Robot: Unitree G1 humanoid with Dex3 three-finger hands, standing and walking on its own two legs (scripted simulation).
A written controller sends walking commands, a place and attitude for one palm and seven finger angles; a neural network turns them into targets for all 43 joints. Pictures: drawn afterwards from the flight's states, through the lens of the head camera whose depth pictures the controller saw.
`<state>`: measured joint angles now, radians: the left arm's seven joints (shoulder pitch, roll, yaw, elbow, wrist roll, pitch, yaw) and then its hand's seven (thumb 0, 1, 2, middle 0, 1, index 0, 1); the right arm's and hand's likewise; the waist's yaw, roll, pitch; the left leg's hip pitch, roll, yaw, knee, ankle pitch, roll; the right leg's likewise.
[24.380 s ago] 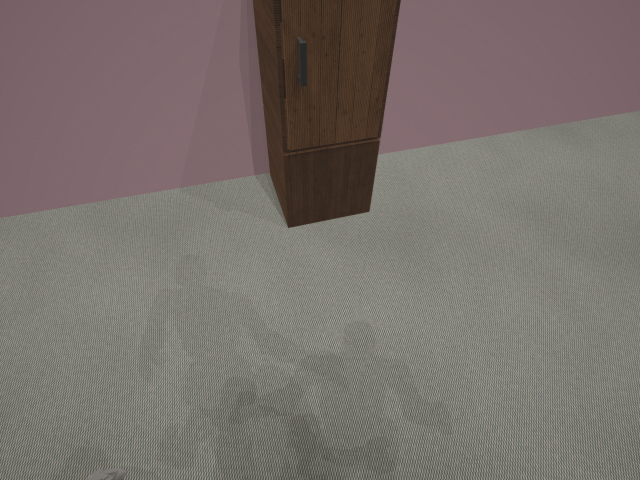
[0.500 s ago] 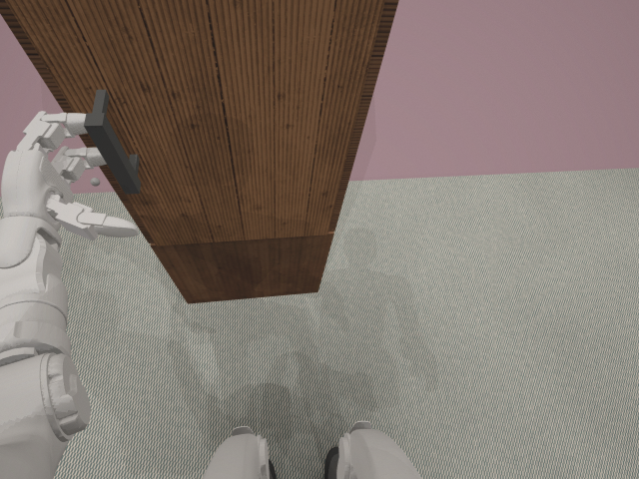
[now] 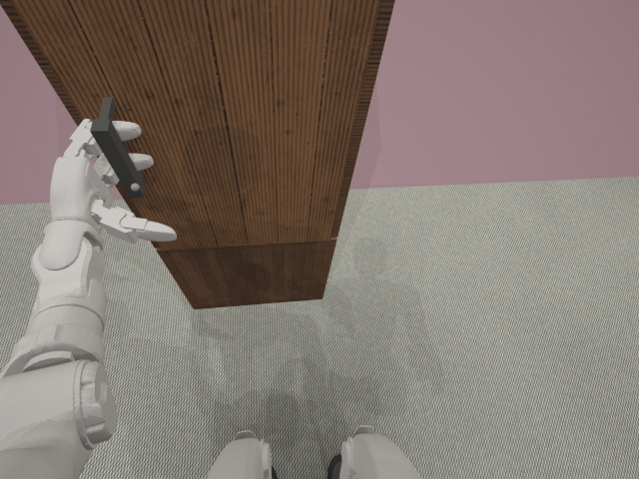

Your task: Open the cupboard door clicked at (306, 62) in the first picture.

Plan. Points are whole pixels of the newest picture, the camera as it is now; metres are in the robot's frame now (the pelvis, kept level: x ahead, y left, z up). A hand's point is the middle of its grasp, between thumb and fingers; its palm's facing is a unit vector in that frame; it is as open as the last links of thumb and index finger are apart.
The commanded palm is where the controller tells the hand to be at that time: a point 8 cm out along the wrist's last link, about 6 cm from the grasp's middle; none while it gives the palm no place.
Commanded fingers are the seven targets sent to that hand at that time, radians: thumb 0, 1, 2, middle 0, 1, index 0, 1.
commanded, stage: slide the fingers in behind the handle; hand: left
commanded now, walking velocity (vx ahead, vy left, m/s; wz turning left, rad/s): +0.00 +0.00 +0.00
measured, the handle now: (123, 151) +0.52 +0.24 +0.05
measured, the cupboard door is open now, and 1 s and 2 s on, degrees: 0 0 31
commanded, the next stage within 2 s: close the thumb around the handle in 0.46 s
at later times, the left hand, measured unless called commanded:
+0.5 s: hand (135, 188) +0.46 +0.22 +0.05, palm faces +0.08 -1.00 -0.02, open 14.0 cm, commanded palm +0.43 +0.26 +0.05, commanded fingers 0.00 -0.50 0.30 -0.30 -1.20 -0.30 -1.20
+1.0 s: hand (139, 185) +0.46 +0.21 +0.05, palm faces +0.07 -1.00 -0.02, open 8.7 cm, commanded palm +0.44 +0.26 +0.05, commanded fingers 0.00 0.79 0.85 -0.39 -1.34 -0.39 -1.34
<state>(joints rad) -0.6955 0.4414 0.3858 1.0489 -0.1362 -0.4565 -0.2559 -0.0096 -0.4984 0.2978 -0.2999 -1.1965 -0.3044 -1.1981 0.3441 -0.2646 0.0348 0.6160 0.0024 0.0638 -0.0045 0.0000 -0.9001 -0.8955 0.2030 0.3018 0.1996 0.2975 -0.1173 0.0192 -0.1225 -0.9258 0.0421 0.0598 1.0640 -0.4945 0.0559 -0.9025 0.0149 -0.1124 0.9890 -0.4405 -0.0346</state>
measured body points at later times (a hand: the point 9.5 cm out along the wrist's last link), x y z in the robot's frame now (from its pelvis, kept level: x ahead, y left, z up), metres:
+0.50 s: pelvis +0.00 -0.01 +0.00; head +0.11 +0.01 +0.43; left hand +0.45 +0.27 +0.06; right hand +0.04 -0.28 -0.11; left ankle +0.00 +0.08 -0.67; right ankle +0.01 -0.10 -0.67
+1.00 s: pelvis +0.00 +0.00 +0.00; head +0.12 +0.02 +0.43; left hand +0.45 +0.27 +0.05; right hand +0.04 -0.26 -0.12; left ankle +0.00 +0.08 -0.67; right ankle +0.01 -0.10 -0.67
